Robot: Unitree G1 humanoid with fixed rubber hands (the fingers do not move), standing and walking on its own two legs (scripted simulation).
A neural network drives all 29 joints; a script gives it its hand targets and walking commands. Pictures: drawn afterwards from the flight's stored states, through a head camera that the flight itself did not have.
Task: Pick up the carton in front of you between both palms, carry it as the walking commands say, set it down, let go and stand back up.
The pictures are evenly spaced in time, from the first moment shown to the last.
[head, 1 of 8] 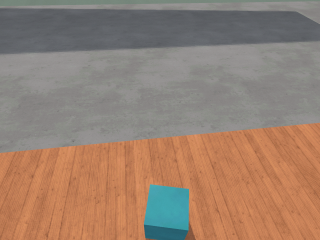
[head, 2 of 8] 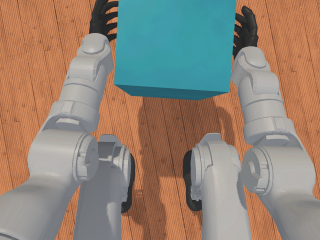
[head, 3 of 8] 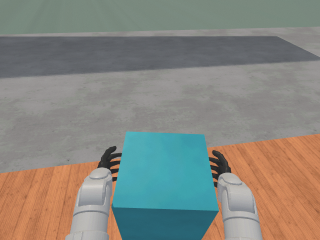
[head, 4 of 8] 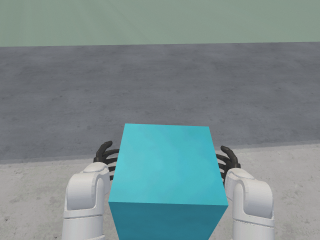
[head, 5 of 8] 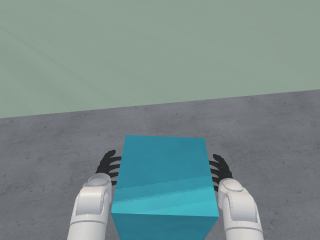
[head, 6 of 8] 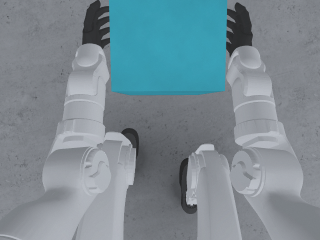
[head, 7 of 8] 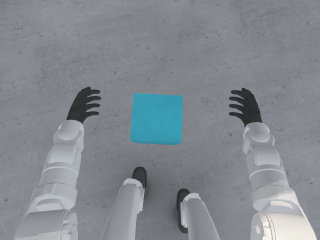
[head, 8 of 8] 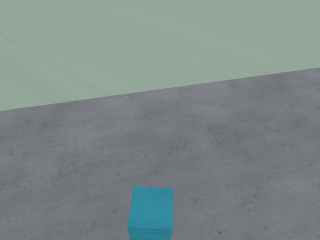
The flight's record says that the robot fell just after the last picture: no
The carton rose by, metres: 0.69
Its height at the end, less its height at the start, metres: -0.07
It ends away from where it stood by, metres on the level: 3.21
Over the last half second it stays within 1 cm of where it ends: yes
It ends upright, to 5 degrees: yes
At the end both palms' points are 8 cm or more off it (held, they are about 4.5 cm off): yes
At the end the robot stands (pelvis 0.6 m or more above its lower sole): yes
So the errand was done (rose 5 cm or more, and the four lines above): yes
